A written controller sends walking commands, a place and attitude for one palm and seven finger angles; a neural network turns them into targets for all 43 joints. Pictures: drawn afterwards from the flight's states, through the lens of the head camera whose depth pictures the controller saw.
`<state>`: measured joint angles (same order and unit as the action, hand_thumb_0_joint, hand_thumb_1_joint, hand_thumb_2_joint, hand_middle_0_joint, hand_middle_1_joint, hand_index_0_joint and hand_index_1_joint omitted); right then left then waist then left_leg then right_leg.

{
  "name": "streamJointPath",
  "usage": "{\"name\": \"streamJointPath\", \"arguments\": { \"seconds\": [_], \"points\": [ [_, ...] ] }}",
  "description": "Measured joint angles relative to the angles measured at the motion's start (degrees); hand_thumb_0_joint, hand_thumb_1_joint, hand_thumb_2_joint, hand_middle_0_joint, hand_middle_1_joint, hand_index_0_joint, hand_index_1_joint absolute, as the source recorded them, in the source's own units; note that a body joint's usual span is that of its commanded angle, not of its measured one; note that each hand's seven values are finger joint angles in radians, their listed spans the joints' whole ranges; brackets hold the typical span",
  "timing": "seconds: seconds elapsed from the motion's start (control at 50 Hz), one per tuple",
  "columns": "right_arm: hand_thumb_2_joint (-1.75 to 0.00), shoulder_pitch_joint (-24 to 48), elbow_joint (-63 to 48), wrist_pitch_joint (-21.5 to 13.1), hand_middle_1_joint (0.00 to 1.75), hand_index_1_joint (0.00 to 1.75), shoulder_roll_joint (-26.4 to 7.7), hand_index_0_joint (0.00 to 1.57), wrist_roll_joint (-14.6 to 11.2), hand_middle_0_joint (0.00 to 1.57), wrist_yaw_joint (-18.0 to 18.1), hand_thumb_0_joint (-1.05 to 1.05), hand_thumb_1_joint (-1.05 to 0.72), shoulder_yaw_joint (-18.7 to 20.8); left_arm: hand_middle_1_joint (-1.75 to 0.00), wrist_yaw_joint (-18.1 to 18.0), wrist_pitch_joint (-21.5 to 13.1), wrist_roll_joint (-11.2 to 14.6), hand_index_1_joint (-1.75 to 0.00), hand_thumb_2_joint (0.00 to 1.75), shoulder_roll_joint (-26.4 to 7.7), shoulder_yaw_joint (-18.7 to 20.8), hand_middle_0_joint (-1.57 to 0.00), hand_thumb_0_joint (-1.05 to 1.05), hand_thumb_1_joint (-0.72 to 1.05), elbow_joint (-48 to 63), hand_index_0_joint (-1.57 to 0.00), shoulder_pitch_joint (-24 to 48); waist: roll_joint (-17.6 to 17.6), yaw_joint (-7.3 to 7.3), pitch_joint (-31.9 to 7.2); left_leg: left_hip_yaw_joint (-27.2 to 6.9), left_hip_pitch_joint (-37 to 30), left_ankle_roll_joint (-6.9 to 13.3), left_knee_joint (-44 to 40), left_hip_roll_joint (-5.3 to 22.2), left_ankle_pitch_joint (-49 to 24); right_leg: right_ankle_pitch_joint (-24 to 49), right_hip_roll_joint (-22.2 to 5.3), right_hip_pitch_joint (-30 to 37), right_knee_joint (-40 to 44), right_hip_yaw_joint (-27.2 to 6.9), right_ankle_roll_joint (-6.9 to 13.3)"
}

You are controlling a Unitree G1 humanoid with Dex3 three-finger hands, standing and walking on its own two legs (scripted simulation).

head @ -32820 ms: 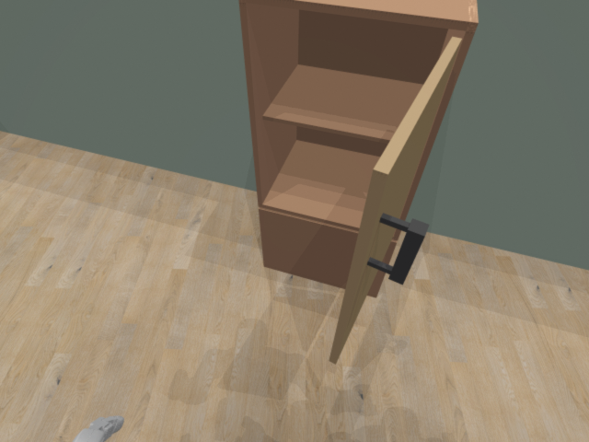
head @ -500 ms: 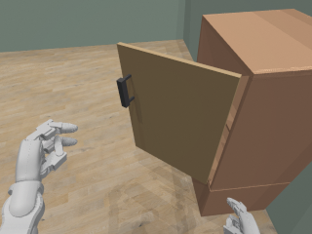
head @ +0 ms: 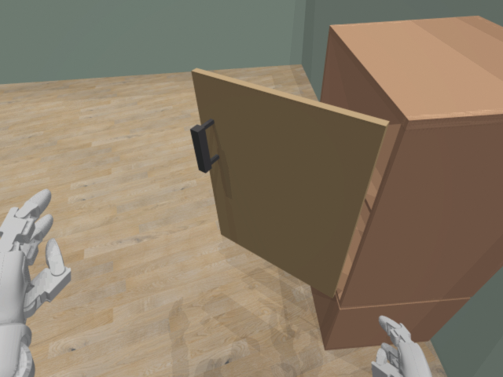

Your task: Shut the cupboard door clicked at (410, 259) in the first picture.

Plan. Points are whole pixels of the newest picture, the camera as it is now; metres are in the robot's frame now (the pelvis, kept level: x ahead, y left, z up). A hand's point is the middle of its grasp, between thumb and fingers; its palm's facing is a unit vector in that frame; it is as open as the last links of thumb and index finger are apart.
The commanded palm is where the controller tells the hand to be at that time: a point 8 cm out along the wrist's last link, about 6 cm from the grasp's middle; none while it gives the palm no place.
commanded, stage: draw the hand back to the body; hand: left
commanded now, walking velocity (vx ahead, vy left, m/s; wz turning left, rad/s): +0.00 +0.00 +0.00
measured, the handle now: (207, 145) +0.62 +0.19 +0.04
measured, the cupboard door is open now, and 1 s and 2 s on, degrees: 51 51 51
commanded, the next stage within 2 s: step back with the hand held close in 0.10 s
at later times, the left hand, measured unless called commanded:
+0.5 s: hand (63, 266) +0.20 +0.27 +0.15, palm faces +0.36 -0.79 -0.49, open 7.4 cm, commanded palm +0.14 +0.31 +0.17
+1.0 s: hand out of the picture +0.11 +0.29 +0.16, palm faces +0.49 -0.75 -0.45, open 7.4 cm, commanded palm +0.04 +0.32 +0.17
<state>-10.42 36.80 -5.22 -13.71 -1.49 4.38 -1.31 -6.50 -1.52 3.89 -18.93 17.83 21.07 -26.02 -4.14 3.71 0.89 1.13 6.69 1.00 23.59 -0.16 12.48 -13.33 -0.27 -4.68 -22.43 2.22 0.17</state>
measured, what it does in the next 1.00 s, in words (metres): shifts its weight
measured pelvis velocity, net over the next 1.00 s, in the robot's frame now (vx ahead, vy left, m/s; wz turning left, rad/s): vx -0.09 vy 0.01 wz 0.03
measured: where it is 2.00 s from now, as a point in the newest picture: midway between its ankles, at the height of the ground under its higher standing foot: outside the picture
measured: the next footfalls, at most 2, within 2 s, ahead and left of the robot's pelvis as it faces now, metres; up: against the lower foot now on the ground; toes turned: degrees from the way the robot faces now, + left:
right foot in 1.50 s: -0.29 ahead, -0.12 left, +0.00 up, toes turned +0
left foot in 1.62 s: -0.05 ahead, +0.11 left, +0.00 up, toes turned +6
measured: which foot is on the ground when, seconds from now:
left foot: down 0.00-1.00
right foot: down 0.00-1.00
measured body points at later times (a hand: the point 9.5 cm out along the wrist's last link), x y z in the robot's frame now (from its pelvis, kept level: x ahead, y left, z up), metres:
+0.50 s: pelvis +0.00 +0.01 +0.00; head +0.00 -0.01 +0.45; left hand +0.17 +0.31 +0.18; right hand +0.17 -0.24 -0.10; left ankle +0.01 +0.11 -0.74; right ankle -0.01 -0.12 -0.74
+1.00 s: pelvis -0.09 +0.01 -0.03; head -0.09 +0.03 +0.42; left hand +0.08 +0.32 +0.18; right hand +0.09 -0.22 -0.10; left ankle +0.01 +0.11 -0.74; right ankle -0.01 -0.12 -0.74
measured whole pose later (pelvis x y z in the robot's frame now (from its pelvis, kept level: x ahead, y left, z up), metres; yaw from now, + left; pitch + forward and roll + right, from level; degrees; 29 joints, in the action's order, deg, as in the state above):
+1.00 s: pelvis -0.09 +0.01 -0.03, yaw +2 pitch -2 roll -2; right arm -13.1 32.0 -3.0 -12.6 -0.9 4.7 -0.9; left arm -8.0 -12.9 0.5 -23.9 25.7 28.2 -27.0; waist -0.3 0.4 1.5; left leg 1.2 26.5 3.2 41.0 0.9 14.2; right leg -13.6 0.9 -22.5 -38.0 0.6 -1.0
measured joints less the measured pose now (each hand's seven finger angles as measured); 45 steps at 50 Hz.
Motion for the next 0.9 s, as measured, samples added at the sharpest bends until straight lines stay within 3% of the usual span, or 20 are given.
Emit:
{"name": "streamJointPath", "arguments": {
  "seconds": [0.24,0.44,0.62,0.9],
  "points": [
    [-0.9,-0.6,-0.1,-0.4,0.3,0.3,0.5,0.2,-0.1,0.2,-0.1,0.01,-0.9,-0.1,-0.3,0.2,-1.6,0.3,-0.3,0.9,-1.9,1.9,-0.22,0.02,0.89,0.9,-0.22,-0.6,-0.4,-0.69,0.0,0.3,-0.7,-0.4,-0.2,0.6,0.1,0.3,0.6,0.7,0.7,-0.4,0.3],
    [-0.9,-0.3,-1.8,4.1,0.3,0.3,-1.4,0.2,0.0,0.2,0.1,0.01,-0.9,1.6,-0.3,0.4,-5.5,0.1,-0.3,0.9,-2.8,2.5,-0.21,0.02,0.89,1.5,-0.21,-3.9,-0.7,-2.55,-1.9,0.4,6.8,0.5,3.2,0.2,0.9,0.2,0.1,-6.2,-1.5,-0.4,-0.5],
    [-0.9,0.6,-4.4,7.1,0.29,0.3,-0.6,0.2,-0.4,0.2,1.1,0.01,-0.9,2.2,-0.3,-0.4,-6.4,0.4,-0.3,0.9,-6.8,5.1,-0.22,0.02,0.89,4.7,-0.22,-5.2,1.8,-3.34,-1.6,1.6,9.8,1.6,5.1,-0.7,0.4,0.2,-1.0,-10.1,-4.9,-1.5,-1.6],
    [-0.9,-1.4,-5.9,3.7,0.3,0.3,0.7,0.2,0.2,0.2,0.7,0.01,-0.9,0.6,-0.3,-1.3,-9.9,-2.5,-0.3,0.9,-5.3,6.9,-0.22,0.02,0.89,6.1,-0.22,-3.1,3.8,-3.09,-0.5,0.4,17.2,2.3,13.6,-0.1,0.3,0.5,0.0,-16.2,-12.1,-1.4,-2.0]
  ]
}}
